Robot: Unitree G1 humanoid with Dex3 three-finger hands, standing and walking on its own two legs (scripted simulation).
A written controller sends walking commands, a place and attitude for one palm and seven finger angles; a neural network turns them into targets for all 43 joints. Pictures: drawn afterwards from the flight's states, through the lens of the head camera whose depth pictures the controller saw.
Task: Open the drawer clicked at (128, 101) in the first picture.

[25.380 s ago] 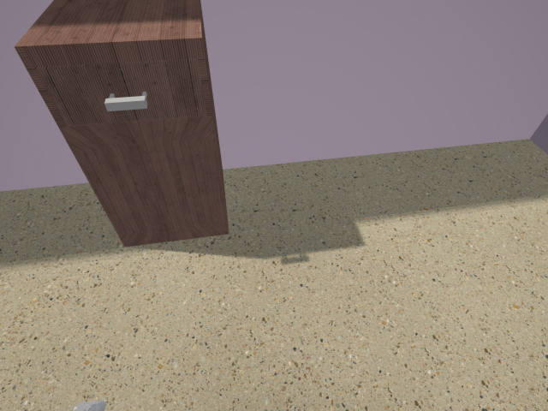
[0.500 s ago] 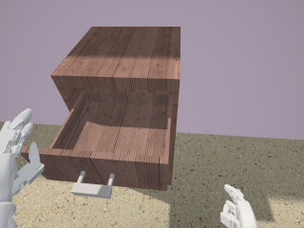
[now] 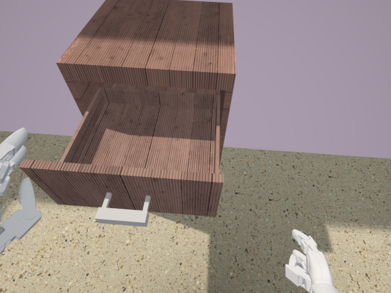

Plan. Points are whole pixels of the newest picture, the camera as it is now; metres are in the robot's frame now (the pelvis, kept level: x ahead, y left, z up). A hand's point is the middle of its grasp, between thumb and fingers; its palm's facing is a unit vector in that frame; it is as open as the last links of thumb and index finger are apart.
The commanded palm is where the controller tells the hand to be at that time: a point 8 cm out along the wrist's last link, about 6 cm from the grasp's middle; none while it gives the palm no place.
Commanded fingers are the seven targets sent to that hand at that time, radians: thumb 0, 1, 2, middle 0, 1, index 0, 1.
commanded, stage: step back with the hand held close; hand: left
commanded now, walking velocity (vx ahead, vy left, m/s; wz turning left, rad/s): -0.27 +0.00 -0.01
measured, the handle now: (125, 207) +0.29 +0.18 -0.03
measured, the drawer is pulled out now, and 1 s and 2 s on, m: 0.29 0.29 0.29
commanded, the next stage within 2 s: stop stepping back and stand still in 0.74 s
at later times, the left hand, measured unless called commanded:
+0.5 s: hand (54, 242) +0.16 +0.20 +0.16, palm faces +0.20 -0.85 -0.49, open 7.4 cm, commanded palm +0.08 +0.26 +0.18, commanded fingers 0.00 0.90 0.90 -0.20 -0.30 -0.20 -0.30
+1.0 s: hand out of the picture +0.00 +0.18 +0.17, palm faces +0.28 -0.82 -0.49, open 7.4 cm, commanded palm -0.06 +0.23 +0.18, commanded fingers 0.00 0.90 0.90 -0.20 -0.30 -0.20 -0.30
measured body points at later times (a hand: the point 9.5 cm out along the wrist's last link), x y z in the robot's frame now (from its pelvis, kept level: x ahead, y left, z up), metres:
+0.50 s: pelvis -0.06 -0.01 +0.00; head +0.01 +0.00 +0.44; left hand +0.15 +0.24 +0.19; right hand +0.14 -0.23 -0.08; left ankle +0.02 +0.10 -0.73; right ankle -0.11 -0.12 -0.73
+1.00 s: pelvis -0.20 -0.04 -0.01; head -0.16 -0.04 +0.44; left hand -0.02 +0.22 +0.19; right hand -0.01 -0.25 -0.09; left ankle -0.13 +0.09 -0.72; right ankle -0.18 -0.14 -0.74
